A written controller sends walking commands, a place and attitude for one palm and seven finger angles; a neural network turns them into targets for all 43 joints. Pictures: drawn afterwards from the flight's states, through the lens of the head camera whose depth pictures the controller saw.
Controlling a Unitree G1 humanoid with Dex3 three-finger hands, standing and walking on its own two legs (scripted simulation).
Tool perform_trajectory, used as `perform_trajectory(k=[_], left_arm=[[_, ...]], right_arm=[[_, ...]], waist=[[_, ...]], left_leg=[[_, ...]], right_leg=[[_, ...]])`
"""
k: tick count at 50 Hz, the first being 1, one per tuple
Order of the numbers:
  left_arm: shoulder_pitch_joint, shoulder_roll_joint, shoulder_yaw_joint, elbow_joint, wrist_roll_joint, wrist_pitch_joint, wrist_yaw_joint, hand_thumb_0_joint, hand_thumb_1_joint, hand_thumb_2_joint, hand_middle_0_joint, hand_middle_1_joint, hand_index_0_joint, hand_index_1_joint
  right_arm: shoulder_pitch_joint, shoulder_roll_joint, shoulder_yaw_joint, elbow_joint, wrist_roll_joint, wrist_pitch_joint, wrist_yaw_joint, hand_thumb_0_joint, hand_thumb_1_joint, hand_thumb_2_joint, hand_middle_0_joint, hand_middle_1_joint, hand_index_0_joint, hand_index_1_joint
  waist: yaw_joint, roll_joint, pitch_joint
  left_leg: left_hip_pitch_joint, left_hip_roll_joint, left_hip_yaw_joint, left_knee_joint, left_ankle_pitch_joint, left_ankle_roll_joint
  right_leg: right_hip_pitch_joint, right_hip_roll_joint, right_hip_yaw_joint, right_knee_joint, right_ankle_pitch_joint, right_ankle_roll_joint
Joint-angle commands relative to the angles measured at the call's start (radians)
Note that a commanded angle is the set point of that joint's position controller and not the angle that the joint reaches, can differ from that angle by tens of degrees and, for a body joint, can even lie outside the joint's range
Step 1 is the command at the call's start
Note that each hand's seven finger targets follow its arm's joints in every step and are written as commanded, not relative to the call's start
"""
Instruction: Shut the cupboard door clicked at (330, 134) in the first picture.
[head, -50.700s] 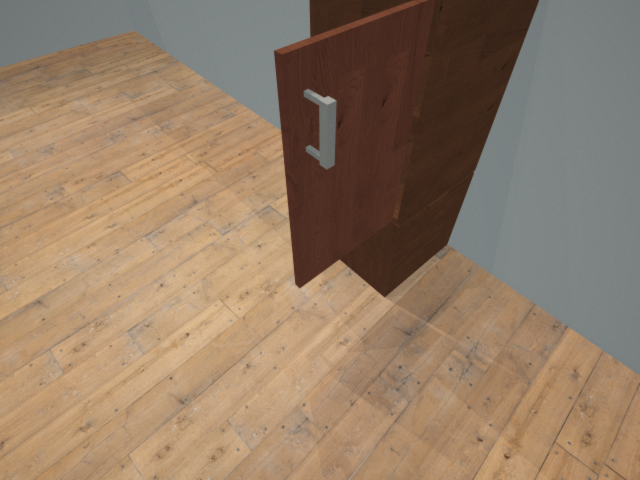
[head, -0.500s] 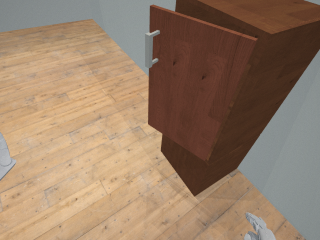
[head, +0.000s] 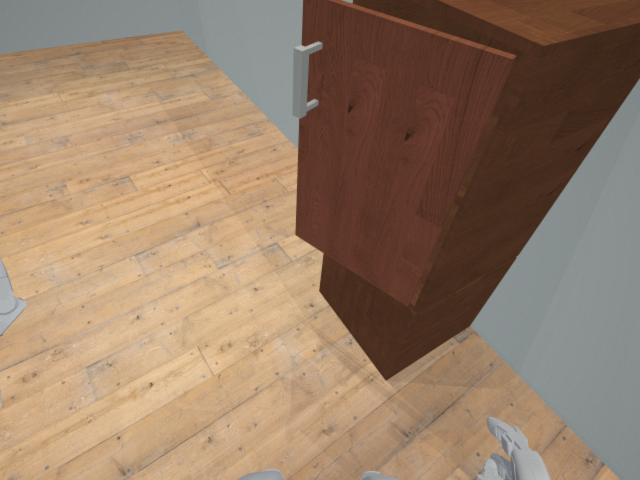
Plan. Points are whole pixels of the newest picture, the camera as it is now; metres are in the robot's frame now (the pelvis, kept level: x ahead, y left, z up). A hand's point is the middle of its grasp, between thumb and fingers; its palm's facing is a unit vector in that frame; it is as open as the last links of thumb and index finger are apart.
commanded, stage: step back with the hand held close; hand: left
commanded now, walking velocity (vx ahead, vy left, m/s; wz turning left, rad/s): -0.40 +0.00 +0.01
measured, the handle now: (307, 80) +0.74 +0.07 +0.16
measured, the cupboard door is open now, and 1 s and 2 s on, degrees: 19 19 19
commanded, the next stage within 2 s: stop stepping back and stand still in 0.68 s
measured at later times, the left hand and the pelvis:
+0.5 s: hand out of the picture +0.17 +0.31 +0.21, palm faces +0.52 -0.80 -0.30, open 7.4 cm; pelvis -0.02 +0.02 +0.04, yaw +0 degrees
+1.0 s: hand out of the picture +0.06 +0.31 +0.20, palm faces +0.49 -0.83 -0.27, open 7.4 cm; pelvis -0.16 +0.03 +0.02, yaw -3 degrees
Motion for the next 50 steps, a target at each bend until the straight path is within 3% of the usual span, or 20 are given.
perform_trajectory(k=[1, 6, 8, 11, 13, 15, 19, 25, 30, 34, 36, 37, 38, 39, 40, 43, 45, 47, 48, 50], left_arm=[[-0.091, 0.171, 0.090, -0.209, -0.001, -0.055, 0.009, 0.000, 0.900, 0.900, -0.200, -0.300, -0.200, -0.300], [-0.034, 0.203, 0.110, -0.245, -0.007, -0.061, 0.028, 0.000, 0.900, 0.900, -0.200, -0.300, -0.200, -0.300], [0.014, 0.222, 0.117, -0.266, -0.019, -0.066, 0.041, 0.000, 0.900, 0.900, -0.200, -0.300, -0.200, -0.300], [0.080, 0.219, 0.125, -0.295, -0.025, -0.074, 0.053, 0.000, 0.900, 0.900, -0.200, -0.300, -0.200, -0.300], [0.075, 0.210, 0.152, -0.296, -0.025, -0.079, 0.048, 0.000, 0.900, 0.900, -0.200, -0.300, -0.200, -0.300], [0.028, 0.228, 0.160, -0.289, -0.031, -0.069, 0.036, 0.000, 0.900, 0.900, -0.200, -0.300, -0.200, -0.300], [0.009, 0.139, 0.035, -0.266, -0.063, -0.060, 0.022, 0.000, 0.900, 0.900, -0.200, -0.300, -0.200, -0.300], [-0.072, 0.142, -0.038, -0.266, -0.060, -0.031, 0.000, 0.000, 0.900, 0.900, -0.200, -0.300, -0.200, -0.300], [0.063, 0.234, 0.071, -0.341, -0.101, -0.011, -0.017, 0.000, 0.900, 0.900, -0.200, -0.300, -0.200, -0.300], [0.124, 0.276, 0.137, -0.388, -0.144, -0.002, -0.018, 0.000, 0.900, 0.900, -0.200, -0.300, -0.200, -0.300], [0.163, 0.308, 0.161, -0.396, -0.152, -0.006, -0.015, 0.000, 0.900, 0.900, -0.200, -0.300, -0.200, -0.300], [0.149, 0.338, 0.178, -0.385, -0.146, -0.016, -0.007, 0.000, 0.900, 0.900, -0.200, -0.300, -0.200, -0.300], [0.106, 0.358, 0.194, -0.355, -0.131, -0.019, 0.009, 0.000, 0.900, 0.900, -0.200, -0.300, -0.200, -0.300], [0.092, 0.283, 0.111, -0.261, -0.117, -0.002, 0.000, 0.000, 0.900, 0.900, -0.200, -0.300, -0.200, -0.300], [0.058, 0.274, 0.103, -0.237, -0.105, 0.021, -0.001, 0.000, 0.900, 0.900, -0.200, -0.300, -0.200, -0.300], [-0.159, 0.199, -0.019, -0.132, -0.061, 0.066, 0.030, 0.000, 0.900, 0.900, -0.200, -0.300, -0.200, -0.300], [-0.252, 0.214, -0.043, -0.136, -0.045, 0.071, 0.039, 0.000, 0.900, 0.900, -0.200, -0.300, -0.200, -0.300], [-0.137, 0.199, -0.033, -0.152, -0.041, 0.058, 0.044, 0.000, 0.900, 0.900, -0.200, -0.300, -0.200, -0.300], [-0.085, 0.197, -0.024, -0.208, -0.060, 0.049, 0.035, 0.000, 0.900, 0.900, -0.200, -0.300, -0.200, -0.300], [-0.070, 0.220, 0.017, -0.308, -0.066, 0.026, 0.026, 0.000, 0.900, 0.900, -0.200, -0.300, -0.200, -0.300]], right_arm=[[-0.098, -0.152, -0.064, -0.161, 0.006, -0.048, -0.012, 0.000, -0.900, -0.900, 0.200, 0.300, 0.200, 0.300], [-0.076, -0.118, -0.059, -0.158, 0.000, -0.044, 0.003, 0.000, -0.900, -0.900, 0.200, 0.300, 0.200, 0.300], [-0.066, -0.108, -0.055, -0.148, 0.002, -0.036, 0.013, 0.000, -0.900, -0.900, 0.200, 0.300, 0.200, 0.300], [-0.060, -0.115, -0.055, -0.149, 0.009, -0.038, 0.003, 0.000, -0.900, -0.900, 0.200, 0.300, 0.200, 0.300], [-0.092, -0.142, -0.061, -0.153, 0.008, -0.065, -0.017, 0.000, -0.900, -0.900, 0.200, 0.300, 0.200, 0.300], [-0.109, -0.145, -0.074, -0.138, 0.006, -0.092, -0.023, 0.000, -0.900, -0.900, 0.200, 0.300, 0.200, 0.300], [-0.097, -0.108, -0.053, -0.083, -0.013, -0.134, -0.013, 0.000, -0.900, -0.900, 0.200, 0.300, 0.200, 0.300], [-0.106, -0.110, -0.049, -0.032, -0.016, -0.154, 0.009, 0.000, -0.900, -0.900, 0.200, 0.300, 0.200, 0.300], [-0.143, -0.093, -0.041, -0.090, -0.018, -0.134, 0.021, 0.000, -0.900, -0.900, 0.200, 0.300, 0.200, 0.300], [-0.183, -0.091, -0.024, -0.138, -0.020, -0.093, 0.027, 0.000, -0.900, -0.900, 0.200, 0.300, 0.200, 0.300], [-0.173, -0.091, -0.019, -0.143, -0.008, -0.059, 0.030, 0.000, -0.900, -0.900, 0.200, 0.300, 0.200, 0.300], [-0.160, -0.094, -0.018, -0.133, 0.002, -0.046, 0.028, 0.000, -0.900, -0.900, 0.200, 0.300, 0.200, 0.300], [-0.145, -0.091, -0.018, -0.119, -0.005, -0.051, 0.022, 0.000, -0.900, -0.900, 0.200, 0.300, 0.200, 0.300], [-0.124, -0.093, -0.037, -0.108, 0.010, -0.063, 0.012, 0.000, -0.900, -0.900, 0.200, 0.300, 0.200, 0.300], [-0.117, -0.106, -0.037, -0.106, 0.005, -0.070, 0.006, 0.000, -0.900, -0.900, 0.200, 0.300, 0.200, 0.300], [-0.096, -0.104, 0.003, -0.060, 0.013, -0.050, -0.026, 0.000, -0.900, -0.900, 0.200, 0.300, 0.200, 0.300], [-0.100, -0.137, -0.020, -0.072, 0.038, -0.079, -0.043, 0.000, -0.900, -0.900, 0.200, 0.300, 0.200, 0.300], [-0.099, -0.137, -0.015, -0.101, 0.045, -0.113, -0.052, 0.000, -0.900, -0.900, 0.200, 0.300, 0.200, 0.300], [-0.086, -0.117, -0.006, -0.098, 0.031, -0.118, -0.047, 0.000, -0.900, -0.900, 0.200, 0.300, 0.200, 0.300], [-0.103, -0.116, -0.010, -0.093, 0.013, -0.130, -0.039, 0.000, -0.900, -0.900, 0.200, 0.300, 0.200, 0.300]], waist=[[-0.010, 0.063, -0.061], [-0.017, -0.060, -0.079], [-0.029, -0.084, -0.127], [-0.035, 0.042, -0.172], [-0.021, 0.235, -0.166], [-0.019, 0.234, -0.158], [0.002, 0.137, -0.134], [0.010, 0.241, -0.291], [0.025, 0.267, -0.402], [0.021, 0.313, -0.367], [0.014, 0.170, -0.313], [-0.001, 0.023, -0.247], [0.001, -0.080, -0.190], [-0.001, -0.186, -0.128], [-0.010, -0.198, -0.084], [-0.055, 0.072, 0.042], [-0.033, 0.109, 0.037], [-0.003, 0.082, -0.040], [-0.024, 0.178, -0.086], [-0.018, 0.267, -0.079]], left_leg=[[-0.524, 0.251, -0.342, -0.414, -0.503, 0.010], [-0.282, 0.137, -0.264, -0.176, -0.361, -0.058], [-0.093, 0.115, -0.237, -0.133, -0.256, -0.077], [-0.067, 0.177, -0.286, -0.299, -0.207, -0.048], [-0.296, 0.341, -0.407, -0.537, -0.334, 0.007], [-0.327, 0.448, -0.468, -0.673, -0.417, 0.016], [0.115, 0.382, -0.349, -0.614, -0.019, -0.065], [0.500, 0.325, -0.228, -0.593, 0.423, -0.132], [0.509, 0.288, -0.144, -0.642, 0.350, -0.176], [0.320, 0.251, -0.089, -0.655, 0.142, -0.237], [0.318, 0.185, -0.038, -0.461, 0.060, -0.243], [0.399, 0.149, -0.011, -0.216, 0.038, -0.214], [0.372, 0.094, -0.035, -0.004, -0.066, -0.195], [0.295, 0.064, -0.148, 0.192, -0.145, -0.182], [0.212, 0.073, -0.173, 0.260, -0.136, -0.174], [0.152, 0.107, -0.114, -0.079, 0.029, -0.151], [0.214, 0.153, -0.178, -0.282, 0.162, -0.114], [0.229, 0.189, -0.225, -0.339, 0.261, -0.087], [0.213, 0.212, -0.318, -0.455, 0.187, -0.095], [0.095, 0.262, -0.474, -0.682, -0.286, -0.098]], right_leg=[[0.521, -0.090, 0.205, 0.053, -0.006, -0.042], [0.230, -0.266, 0.410, -0.234, -0.166, -0.127], [0.114, -0.297, 0.386, -0.317, -0.178, -0.136], [0.171, -0.184, 0.209, -0.191, -0.081, -0.078], [0.399, -0.019, 0.049, 0.098, 0.012, -0.009], [0.433, 0.050, 0.034, 0.291, -0.161, 0.018], [0.156, 0.014, 0.010, 0.137, -0.297, 0.010], [0.162, 0.039, -0.025, -0.119, -0.287, 0.009], [0.254, 0.068, -0.086, -0.165, -0.292, -0.006], [0.411, 0.064, -0.115, -0.361, -0.213, -0.034], [0.339, -0.056, -0.028, -0.539, -0.130, -0.070], [0.101, -0.222, 0.086, -0.611, -0.103, -0.100], [-0.054, -0.368, 0.182, -0.646, -0.053, -0.138], [-0.154, -0.436, 0.220, -0.606, -0.099, -0.192], [-0.132, -0.415, 0.215, -0.546, -0.046, -0.219], [0.042, -0.251, 0.013, -0.374, 0.100, -0.094], [0.073, -0.173, -0.016, -0.322, -0.034, -0.036], [0.179, -0.082, -0.002, -0.316, 0.018, -0.006], [0.226, -0.039, -0.037, -0.246, -0.039, -0.002], [0.306, 0.005, -0.019, -0.143, -0.220, 0.005]])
